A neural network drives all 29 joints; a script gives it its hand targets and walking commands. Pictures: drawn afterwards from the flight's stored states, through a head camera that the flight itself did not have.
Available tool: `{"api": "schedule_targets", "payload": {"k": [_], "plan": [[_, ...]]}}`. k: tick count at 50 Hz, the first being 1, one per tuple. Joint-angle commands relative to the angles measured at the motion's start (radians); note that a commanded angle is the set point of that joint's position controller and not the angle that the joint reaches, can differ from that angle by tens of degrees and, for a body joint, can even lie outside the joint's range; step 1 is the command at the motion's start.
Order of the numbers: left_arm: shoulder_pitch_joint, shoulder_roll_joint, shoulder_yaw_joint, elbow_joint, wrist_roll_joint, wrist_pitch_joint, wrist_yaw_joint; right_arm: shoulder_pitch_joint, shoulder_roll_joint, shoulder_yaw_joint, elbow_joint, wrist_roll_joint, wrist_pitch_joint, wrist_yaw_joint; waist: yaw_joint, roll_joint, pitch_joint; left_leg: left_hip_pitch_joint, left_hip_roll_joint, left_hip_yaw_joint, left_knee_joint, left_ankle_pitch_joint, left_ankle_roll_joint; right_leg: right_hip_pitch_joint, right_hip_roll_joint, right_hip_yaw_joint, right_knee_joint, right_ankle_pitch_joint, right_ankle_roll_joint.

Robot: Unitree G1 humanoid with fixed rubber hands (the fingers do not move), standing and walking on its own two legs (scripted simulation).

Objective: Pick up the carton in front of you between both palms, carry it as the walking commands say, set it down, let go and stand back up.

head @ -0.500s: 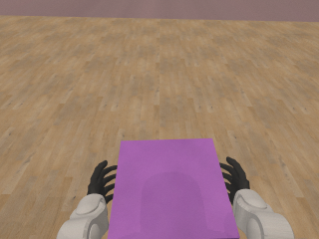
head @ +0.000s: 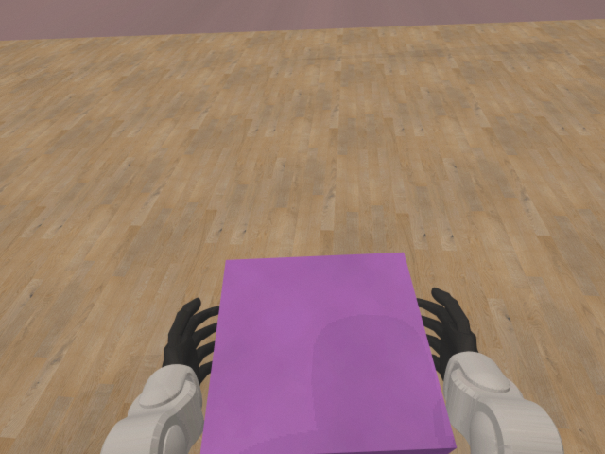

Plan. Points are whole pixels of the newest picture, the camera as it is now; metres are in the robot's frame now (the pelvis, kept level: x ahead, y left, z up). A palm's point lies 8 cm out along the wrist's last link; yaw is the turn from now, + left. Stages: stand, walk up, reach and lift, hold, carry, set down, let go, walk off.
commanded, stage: carry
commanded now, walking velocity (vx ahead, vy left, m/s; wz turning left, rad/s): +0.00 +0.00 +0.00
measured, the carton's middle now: (319, 379) +0.24 +0.00 +0.02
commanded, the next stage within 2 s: none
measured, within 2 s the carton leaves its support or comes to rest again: neither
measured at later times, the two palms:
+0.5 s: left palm (211, 230) +0.46 +0.16 +0.08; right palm (403, 228) +0.44 -0.13 +0.08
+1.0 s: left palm (233, 225) +0.52 +0.15 +0.02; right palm (399, 221) +0.51 -0.15 +0.02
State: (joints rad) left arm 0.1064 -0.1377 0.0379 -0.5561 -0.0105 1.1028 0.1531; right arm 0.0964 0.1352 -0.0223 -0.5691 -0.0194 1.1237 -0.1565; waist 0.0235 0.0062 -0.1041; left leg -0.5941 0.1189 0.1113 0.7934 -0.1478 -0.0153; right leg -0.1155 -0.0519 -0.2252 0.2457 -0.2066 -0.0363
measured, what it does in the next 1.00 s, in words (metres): walks ahead: left foot, then right foot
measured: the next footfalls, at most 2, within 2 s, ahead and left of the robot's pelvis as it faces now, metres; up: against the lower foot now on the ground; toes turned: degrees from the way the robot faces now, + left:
left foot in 0.16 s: +0.28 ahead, +0.12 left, +0.00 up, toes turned -8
right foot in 0.40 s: +0.22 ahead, -0.10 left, +0.00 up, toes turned -1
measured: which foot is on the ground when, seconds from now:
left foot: up 0.00-0.14, down 0.16-1.00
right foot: down 0.00-0.16, up 0.18-0.38, down 0.40-1.00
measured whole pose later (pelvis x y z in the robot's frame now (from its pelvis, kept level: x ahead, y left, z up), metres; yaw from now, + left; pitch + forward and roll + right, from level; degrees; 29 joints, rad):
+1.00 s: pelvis +0.26 +0.01 -0.02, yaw -2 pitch +3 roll +0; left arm -0.09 -0.13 0.09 -0.04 0.17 0.85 0.05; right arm -0.08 0.13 -0.10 -0.04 -0.17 0.85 -0.05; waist 0.00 -0.01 -0.10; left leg -0.28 0.08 0.22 0.53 -0.29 0.01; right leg -0.18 -0.05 -0.15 0.50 -0.37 0.00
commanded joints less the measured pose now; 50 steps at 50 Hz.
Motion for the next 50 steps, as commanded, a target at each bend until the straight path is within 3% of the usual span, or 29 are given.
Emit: {"api": "schedule_targets", "payload": {"k": [1, 3, 5, 7, 8, 9, 10, 11, 13, 15, 17, 19, 20, 22, 23, 27, 30, 40, 50], "plan": [[-0.276, -0.618, -0.551, -0.105, -0.169, 0.006, -0.055, -0.275, 0.66, 0.547, -0.076, 0.145, -0.011, 0.017, -0.011, -0.15, -0.063, 0.005, -0.037, 0.072, -0.165, 0.071, -0.004, 0.127, -0.195, 0.063, -0.053, 0.452, -0.058], [-0.257, -0.586, -0.531, -0.097, -0.152, 0.018, -0.04, -0.284, 0.621, 0.544, -0.088, 0.155, 0.004, 0.012, -0.006, -0.169, -0.046, 0.051, -0.064, 0.098, -0.231, 0.128, -0.001, 0.133, -0.185, 0.029, -0.016, 0.579, -0.043], [-0.256, -0.568, -0.519, -0.096, -0.141, 0.029, -0.027, -0.289, 0.592, 0.54, -0.093, 0.167, 0.017, 0.01, -0.008, -0.177, -0.048, 0.144, -0.075, 0.109, -0.293, 0.187, 0.007, 0.125, -0.174, 0.005, 0.056, 0.566, -0.017], [-0.274, -0.558, -0.519, -0.1, -0.139, 0.04, -0.019, -0.277, 0.573, 0.526, -0.088, 0.169, 0.023, 0.01, -0.029, -0.125, -0.08, 0.365, -0.107, 0.155, -0.427, 0.314, 0.011, 0.06, -0.131, -0.041, 0.227, 0.565, 0.033], [-0.281, -0.547, -0.518, -0.098, -0.137, 0.044, -0.016, -0.276, 0.56, 0.515, -0.088, 0.166, 0.027, 0.01, -0.034, -0.083, -0.113, 0.522, -0.044, 0.103, -0.437, 0.446, 0.007, -0.024, -0.108, -0.027, 0.328, 0.446, 0.065], [-0.3, -0.542, -0.523, -0.108, -0.138, 0.052, -0.012, -0.28, 0.55, 0.5, -0.08, 0.162, 0.029, 0.011, -0.042, 0.085, -0.198, 0.719, 0.153, -0.1, -0.339, 0.887, 0.062, -0.16, -0.057, 0.013, 0.527, 0.088, 0.103], [-0.286, -0.56, -0.539, -0.119, -0.154, 0.058, -0.014, -0.278, 0.563, 0.502, -0.064, 0.175, 0.029, 0.013, -0.048, 0.224, -0.312, 0.887, 0.296, -0.294, -0.361, 0.984, 0.207, -0.307, 0.02, 0.082, 0.706, -0.329, 0.117], [-0.29, -0.588, -0.561, -0.132, -0.165, 0.058, -0.02, -0.255, 0.6, 0.504, -0.068, 0.191, 0.023, 0.02, -0.039, 0.207, -0.317, 0.795, 0.312, -0.322, -0.431, 0.845, 0.231, -0.306, 0.006, 0.16, 0.756, -0.404, 0.1], [-0.349, -0.684, -0.597, -0.143, -0.178, 0.041, -0.039, -0.289, 0.695, 0.521, -0.085, 0.203, 0.002, 0.045, -0.033, 0.14, -0.298, 0.68, 0.255, -0.207, -0.481, 0.637, 0.177, -0.269, -0.044, 0.213, 0.631, -0.391, 0.059], [-0.368, -0.755, -0.612, -0.129, -0.173, 0.02, -0.054, -0.327, 0.749, 0.54, -0.088, 0.203, -0.015, 0.066, -0.026, 0.143, -0.272, 0.587, 0.19, -0.117, -0.517, 0.465, 0.129, -0.184, -0.026, 0.177, 0.42, -0.331, 0.051], [-0.332, -0.764, -0.608, -0.117, -0.15, 0.007, -0.06, -0.307, 0.759, 0.553, -0.093, 0.201, -0.026, 0.078, -0.031, 0.139, -0.29, 0.577, 0.174, -0.082, -0.516, 0.346, 0.125, -0.132, -0.013, 0.144, 0.323, -0.245, 0.052], [-0.3, -0.754, -0.606, -0.108, -0.132, 0.001, -0.062, -0.295, 0.74, 0.562, -0.089, 0.196, -0.029, 0.086, -0.024, 0.105, -0.29, 0.525, 0.147, -0.029, -0.491, 0.24, 0.108, -0.052, -0.023, 0.102, 0.169, -0.041, 0.06], [-0.293, -0.738, -0.602, -0.105, -0.125, 0.002, -0.065, -0.295, 0.727, 0.568, -0.086, 0.194, -0.028, 0.089, -0.026, 0.09, -0.274, 0.473, 0.125, -0.012, -0.482, 0.149, 0.087, -0.001, -0.041, 0.101, 0.124, 0.058, 0.067], [-0.303, -0.694, -0.59, -0.079, -0.112, 0.011, -0.07, -0.32, 0.692, 0.573, -0.066, 0.179, -0.017, 0.094, -0.03, 0.022, -0.176, 0.396, 0.079, 0.025, -0.454, 0.006, 0.04, -0.047, -0.142, 0.18, 0.094, 0.087, 0.063], [-0.327, -0.671, -0.58, -0.066, -0.105, 0.016, -0.073, -0.337, 0.668, 0.575, -0.057, 0.176, -0.009, 0.097, -0.034, -0.036, -0.119, 0.397, 0.055, 0.007, -0.452, 0.071, 0.026, -0.096, -0.144, 0.18, 0.132, 0.122, 0.056], [-0.318, -0.557, -0.532, 0.037, -0.09, 0.031, -0.084, -0.335, 0.553, 0.53, 0.035, 0.14, 0.006, 0.099, -0.028, -0.038, -0.138, 0.439, 0.062, 0.007, -0.328, 0.365, 0.025, -0.069, -0.132, 0.17, 0.184, 0.39, 0.048], [-0.338, -0.506, -0.49, 0.103, -0.075, 0.015, -0.092, -0.344, 0.499, 0.482, 0.107, 0.108, -0.007, 0.099, -0.026, -0.04, -0.163, 0.445, 0.053, 0.016, -0.287, 0.391, 0.022, -0.05, -0.128, 0.162, 0.215, 0.504, 0.046], [-0.471, -0.582, -0.497, 0.226, -0.065, -0.142, -0.175, -0.456, 0.581, 0.476, 0.24, 0.076, -0.162, 0.17, -0.023, -0.026, -0.217, 0.466, 0.051, 0.018, -0.255, 0.373, 0.023, -0.027, -0.118, 0.157, 0.244, 0.501, 0.032], [-0.553, -0.574, -0.373, 0.499, 0.034, -0.325, -0.232, -0.552, 0.57, 0.364, 0.511, 0.003, -0.35, 0.238, -0.023, -0.013, -0.197, 0.458, 0.057, 0.008, -0.294, 0.303, 0.028, -0.029, -0.114, 0.159, 0.214, 0.376, 0.024]]}}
